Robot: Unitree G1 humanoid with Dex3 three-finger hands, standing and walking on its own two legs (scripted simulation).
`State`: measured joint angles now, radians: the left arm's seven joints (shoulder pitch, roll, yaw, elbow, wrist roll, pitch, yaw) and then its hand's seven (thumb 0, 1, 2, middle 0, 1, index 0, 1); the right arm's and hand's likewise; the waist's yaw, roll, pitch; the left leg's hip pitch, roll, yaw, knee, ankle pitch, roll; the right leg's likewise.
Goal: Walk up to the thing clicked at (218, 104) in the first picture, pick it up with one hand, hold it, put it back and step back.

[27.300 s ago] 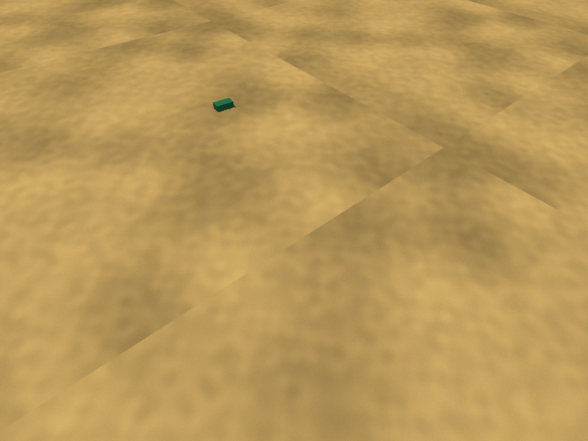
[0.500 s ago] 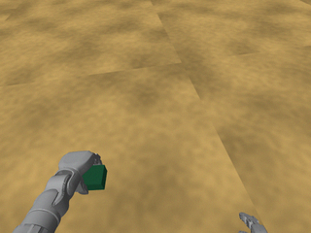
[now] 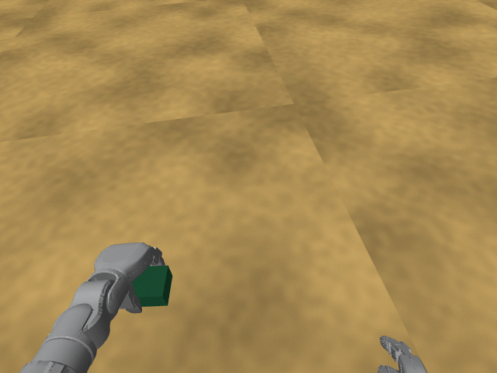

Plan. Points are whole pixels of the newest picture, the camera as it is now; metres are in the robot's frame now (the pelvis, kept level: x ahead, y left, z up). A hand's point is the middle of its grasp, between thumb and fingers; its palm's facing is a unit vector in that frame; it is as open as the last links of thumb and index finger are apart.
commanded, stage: hold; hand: left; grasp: from above
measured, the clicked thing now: (136, 286) +0.30 +0.23 -0.06
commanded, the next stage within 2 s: crouch in 0.30 s
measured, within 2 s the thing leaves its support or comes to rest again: neither
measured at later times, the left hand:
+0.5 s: hand (136, 284) +0.29 +0.22 -0.04, palm faces -0.46 -0.06 -0.89, open 8.8 cm
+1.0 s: hand (160, 303) +0.33 +0.23 -0.22, palm faces -0.42 +0.04 -0.91, open 8.8 cm
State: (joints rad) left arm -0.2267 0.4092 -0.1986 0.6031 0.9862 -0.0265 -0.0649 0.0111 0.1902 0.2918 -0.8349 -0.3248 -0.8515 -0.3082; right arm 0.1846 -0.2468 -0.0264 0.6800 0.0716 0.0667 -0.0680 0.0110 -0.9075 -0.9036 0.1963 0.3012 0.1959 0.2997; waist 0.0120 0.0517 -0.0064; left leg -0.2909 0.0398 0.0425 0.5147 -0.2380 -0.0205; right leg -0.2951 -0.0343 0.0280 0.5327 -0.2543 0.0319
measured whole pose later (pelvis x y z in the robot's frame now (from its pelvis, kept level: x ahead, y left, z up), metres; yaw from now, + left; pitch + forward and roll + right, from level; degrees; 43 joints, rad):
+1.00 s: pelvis -0.03 +0.01 -0.11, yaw +1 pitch +21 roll -2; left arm -0.57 0.38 -0.14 1.16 1.17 -0.07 0.36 0.01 0.18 0.29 -0.86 -0.31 -0.87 -0.29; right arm 0.23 -0.27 -0.08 0.73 -0.02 0.03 -0.02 0.01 -0.90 -0.90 0.20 0.30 0.20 0.30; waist -0.09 0.02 -0.14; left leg -1.13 0.05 -0.02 1.24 -0.48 -0.02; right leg -1.09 -0.02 0.01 1.21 -0.48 0.04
